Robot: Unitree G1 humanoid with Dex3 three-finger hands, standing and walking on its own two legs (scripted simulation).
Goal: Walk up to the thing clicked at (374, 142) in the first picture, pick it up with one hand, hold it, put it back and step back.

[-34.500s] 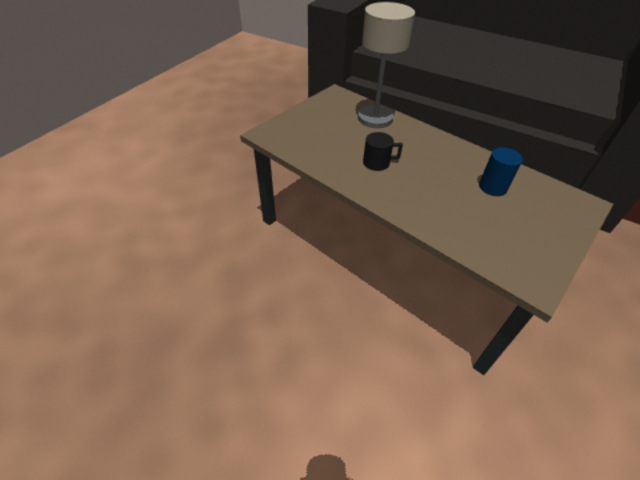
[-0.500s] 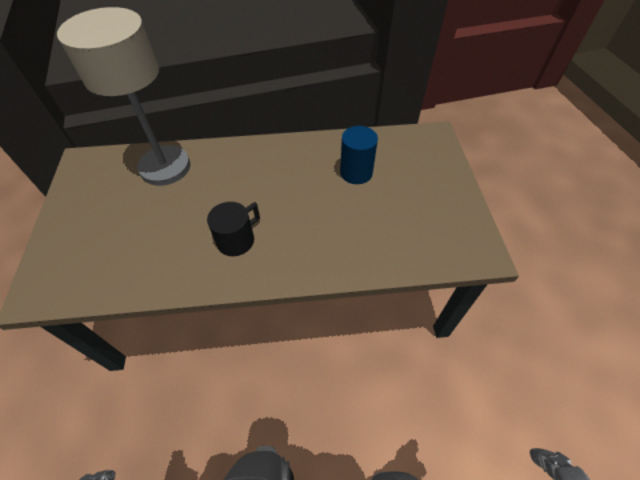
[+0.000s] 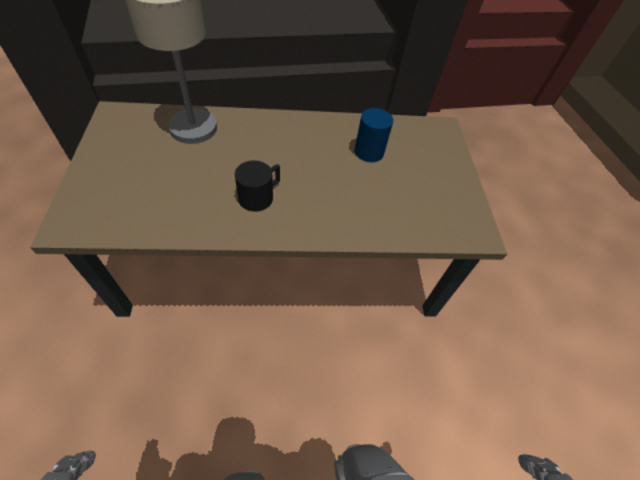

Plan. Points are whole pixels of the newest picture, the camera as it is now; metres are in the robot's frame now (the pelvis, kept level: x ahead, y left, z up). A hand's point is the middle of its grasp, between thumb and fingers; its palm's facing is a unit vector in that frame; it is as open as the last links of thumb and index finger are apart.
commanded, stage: step back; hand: left
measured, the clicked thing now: (260, 183) +0.79 +0.13 -0.27
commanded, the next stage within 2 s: none
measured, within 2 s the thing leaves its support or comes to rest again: neither
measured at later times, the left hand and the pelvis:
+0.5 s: hand out of the picture -0.05 +0.24 -0.14, palm faces +0.00 -0.90 -0.43, open 7.4 cm; pelvis -0.17 -0.03 -0.01, yaw +1 degrees
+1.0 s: hand out of the picture -0.29 +0.21 -0.15, palm faces -0.04 -0.92 -0.40, open 7.4 cm; pelvis -0.35 -0.06 -0.01, yaw -3 degrees
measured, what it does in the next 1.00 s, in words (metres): walks backwards: right foot, then left foot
